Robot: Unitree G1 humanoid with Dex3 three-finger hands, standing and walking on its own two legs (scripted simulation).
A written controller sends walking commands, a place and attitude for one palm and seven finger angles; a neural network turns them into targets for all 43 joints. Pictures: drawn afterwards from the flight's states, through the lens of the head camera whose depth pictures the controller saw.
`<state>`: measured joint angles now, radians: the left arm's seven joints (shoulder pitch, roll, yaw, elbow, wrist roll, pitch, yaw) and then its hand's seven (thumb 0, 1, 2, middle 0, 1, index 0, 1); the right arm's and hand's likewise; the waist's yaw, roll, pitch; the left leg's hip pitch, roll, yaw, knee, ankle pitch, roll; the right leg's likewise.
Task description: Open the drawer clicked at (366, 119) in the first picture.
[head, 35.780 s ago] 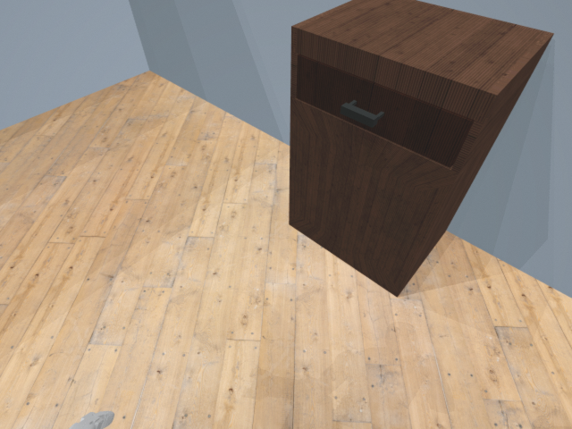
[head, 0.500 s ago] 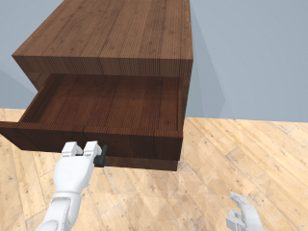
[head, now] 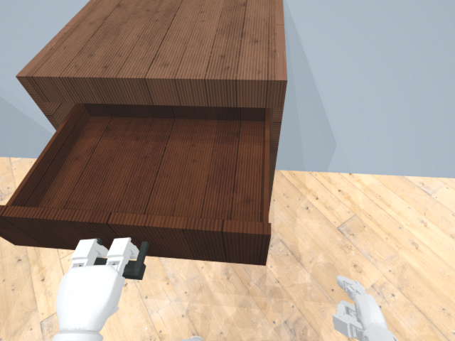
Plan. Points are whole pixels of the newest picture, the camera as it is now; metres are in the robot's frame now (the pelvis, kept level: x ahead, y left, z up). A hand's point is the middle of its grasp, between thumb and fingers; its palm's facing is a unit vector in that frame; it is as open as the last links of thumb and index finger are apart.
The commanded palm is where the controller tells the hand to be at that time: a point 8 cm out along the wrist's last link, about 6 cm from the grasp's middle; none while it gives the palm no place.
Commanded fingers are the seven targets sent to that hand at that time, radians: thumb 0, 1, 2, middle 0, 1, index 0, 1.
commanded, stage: pull the drawer open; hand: left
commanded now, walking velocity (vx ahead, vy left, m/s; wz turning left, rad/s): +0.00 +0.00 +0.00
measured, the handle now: (116, 256) +0.25 +0.23 +0.01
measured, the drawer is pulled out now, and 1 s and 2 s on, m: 0.29 0.30 0.30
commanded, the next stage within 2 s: open the thumb to release the handle in 0.22 s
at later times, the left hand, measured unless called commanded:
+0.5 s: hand (108, 300) +0.18 +0.22 +0.00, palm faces +0.03 -0.08 -1.00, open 7.3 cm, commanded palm +0.15 +0.23 +0.04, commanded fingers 0.00 0.20 0.60 -0.35 -1.27 -0.35 -1.27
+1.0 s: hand (108, 300) +0.18 +0.22 +0.00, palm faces +0.02 -0.09 -1.00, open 13.3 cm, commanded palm +0.15 +0.22 +0.04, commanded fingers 0.00 -0.50 0.30 -0.30 -1.20 -0.30 -1.20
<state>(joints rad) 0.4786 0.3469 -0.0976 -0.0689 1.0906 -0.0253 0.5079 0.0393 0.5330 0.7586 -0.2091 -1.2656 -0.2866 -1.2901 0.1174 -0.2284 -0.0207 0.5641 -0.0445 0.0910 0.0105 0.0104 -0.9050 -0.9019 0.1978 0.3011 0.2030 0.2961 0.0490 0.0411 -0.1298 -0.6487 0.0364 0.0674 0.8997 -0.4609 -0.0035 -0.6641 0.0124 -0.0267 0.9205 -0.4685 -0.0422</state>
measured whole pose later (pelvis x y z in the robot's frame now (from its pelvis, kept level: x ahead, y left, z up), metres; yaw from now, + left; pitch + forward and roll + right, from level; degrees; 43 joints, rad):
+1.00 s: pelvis -0.01 -0.01 +0.00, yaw +1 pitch +12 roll +1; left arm 0.47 0.35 -0.08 -0.08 1.06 -0.03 0.49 0.00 -0.44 0.32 -0.27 -1.20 -0.36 -1.25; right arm 0.13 -0.23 -0.01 0.54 -0.04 0.10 0.00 0.01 -0.90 -0.90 0.20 0.30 0.20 0.30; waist 0.05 0.05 -0.14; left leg -0.68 0.04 0.05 0.91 -0.45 -0.01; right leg -0.69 0.01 -0.04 0.94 -0.46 -0.05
